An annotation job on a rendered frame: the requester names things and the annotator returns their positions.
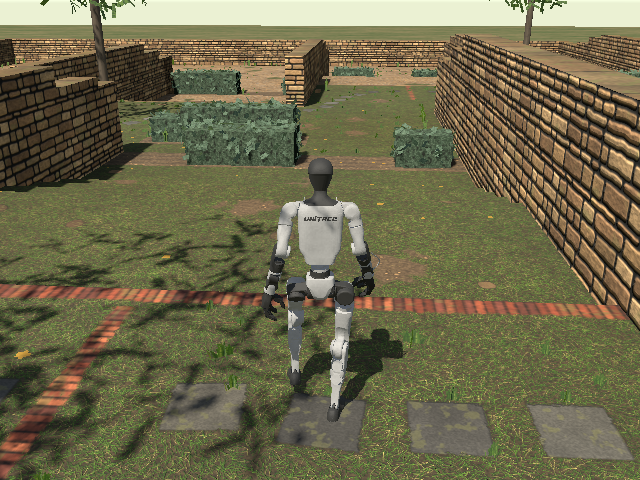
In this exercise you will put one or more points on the left robot foot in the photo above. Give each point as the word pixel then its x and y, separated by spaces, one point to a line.
pixel 295 377

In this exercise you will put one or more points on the right robot hand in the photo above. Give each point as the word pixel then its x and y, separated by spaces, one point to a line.
pixel 365 282

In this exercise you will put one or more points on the right robot thigh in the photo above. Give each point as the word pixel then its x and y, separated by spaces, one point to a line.
pixel 344 306

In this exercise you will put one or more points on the robot right forearm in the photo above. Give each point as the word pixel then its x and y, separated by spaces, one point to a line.
pixel 365 264

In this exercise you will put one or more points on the robot left forearm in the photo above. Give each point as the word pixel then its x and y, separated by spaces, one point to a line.
pixel 274 274

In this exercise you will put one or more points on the left robot hand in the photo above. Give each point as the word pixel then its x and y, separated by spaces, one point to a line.
pixel 267 306

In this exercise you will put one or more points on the robot right upper arm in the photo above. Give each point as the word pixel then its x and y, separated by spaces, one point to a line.
pixel 351 212

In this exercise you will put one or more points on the robot left upper arm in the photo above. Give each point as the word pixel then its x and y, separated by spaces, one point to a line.
pixel 288 212

